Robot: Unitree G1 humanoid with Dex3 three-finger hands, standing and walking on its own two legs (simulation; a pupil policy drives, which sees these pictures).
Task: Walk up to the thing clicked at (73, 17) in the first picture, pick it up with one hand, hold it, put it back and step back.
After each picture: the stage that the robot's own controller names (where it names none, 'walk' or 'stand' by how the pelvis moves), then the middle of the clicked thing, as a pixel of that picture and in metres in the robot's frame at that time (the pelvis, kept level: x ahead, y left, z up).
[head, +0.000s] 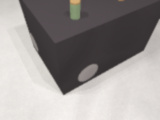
stand; (75, 9) +0.93 +0.06 -0.07
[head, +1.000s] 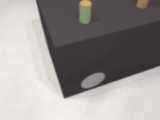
rise first; (85, 12) +0.84 +0.02 -0.05
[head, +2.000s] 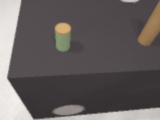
rise first; (63, 37) +0.56 +0.12 -0.03
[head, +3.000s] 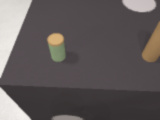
stand; (57, 48) +0.51 +0.14 -0.04
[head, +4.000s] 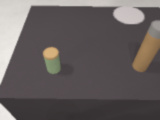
stand; (52, 60) +0.50 +0.15 -0.07
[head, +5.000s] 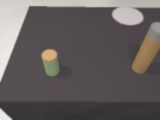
stand; (51, 63) +0.48 +0.16 -0.07
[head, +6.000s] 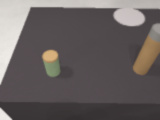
stand; (51, 63) +0.48 +0.15 -0.07
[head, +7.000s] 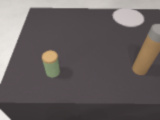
stand; (51, 64) +0.48 +0.16 -0.07
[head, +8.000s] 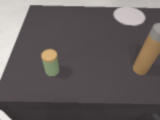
rise first; (50, 63) +0.48 +0.16 -0.07
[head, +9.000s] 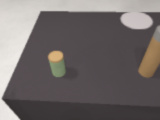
go down; (57, 64) +0.49 +0.16 -0.07
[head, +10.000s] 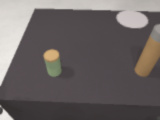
go down; (53, 63) +0.49 +0.15 -0.06
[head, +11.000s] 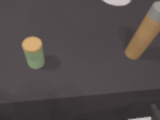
go down; (34, 53) +0.47 +0.15 -0.02
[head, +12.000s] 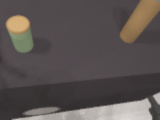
close in; (21, 35) +0.49 +0.16 +0.01
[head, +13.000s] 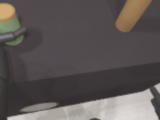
close; (8, 25) +0.52 +0.17 +0.04
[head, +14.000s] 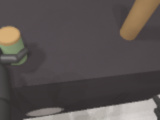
lift; (12, 47) +0.45 +0.18 +0.03
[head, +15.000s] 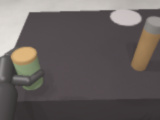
lift; (28, 69) +0.32 +0.17 +0.14
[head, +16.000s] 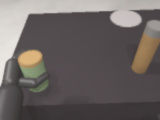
hold; (34, 71) +0.32 +0.16 +0.12
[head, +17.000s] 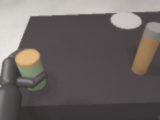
hold; (32, 70) +0.32 +0.16 +0.13
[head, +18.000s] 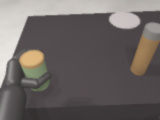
crouch; (35, 71) +0.33 +0.15 +0.12
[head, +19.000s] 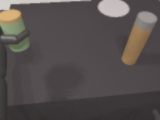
crouch; (14, 31) +0.46 +0.20 +0.15
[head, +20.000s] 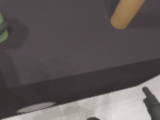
lower; out of the picture +0.53 +0.19 +0.04
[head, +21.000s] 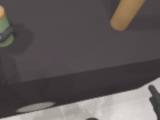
lower; out of the picture +0.51 +0.18 +0.04
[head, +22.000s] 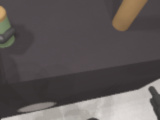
lower; out of the picture +0.51 +0.19 +0.03
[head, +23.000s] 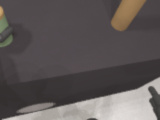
lower; out of the picture +0.51 +0.19 +0.04
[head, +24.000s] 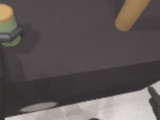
loosen; (5, 26) +0.51 +0.17 +0.04
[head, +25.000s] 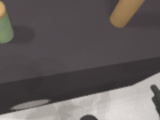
rise; out of the picture +0.51 +0.17 +0.04
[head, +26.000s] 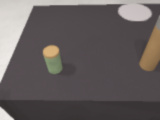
sink last; (53, 60) +0.48 +0.16 -0.02
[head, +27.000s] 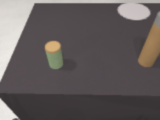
stand; (54, 55) +0.51 +0.16 -0.02
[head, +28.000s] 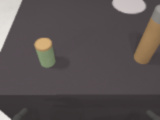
stand; (45, 53) +0.49 +0.17 -0.01
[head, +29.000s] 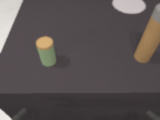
stand; (46, 52) +0.50 +0.17 +0.00
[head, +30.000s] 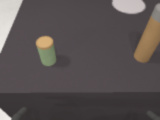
stand; (46, 51) +0.50 +0.17 +0.00
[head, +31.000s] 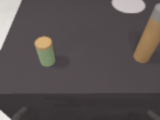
stand; (45, 52) +0.49 +0.17 +0.00
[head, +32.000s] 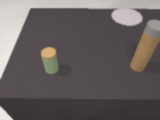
stand; (50, 60) +0.50 +0.17 -0.06
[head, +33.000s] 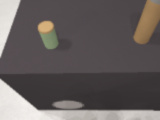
walk; (48, 35) +0.56 +0.18 -0.04
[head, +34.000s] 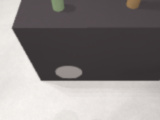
walk; out of the picture +0.83 +0.15 -0.05
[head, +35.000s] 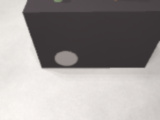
stand; out of the picture +1.11 +0.22 -0.05
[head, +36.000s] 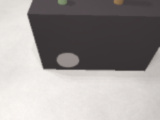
stand; out of the picture +1.12 +0.16 -0.07
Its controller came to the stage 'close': yes
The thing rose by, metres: 0.21
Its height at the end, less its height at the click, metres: +0.00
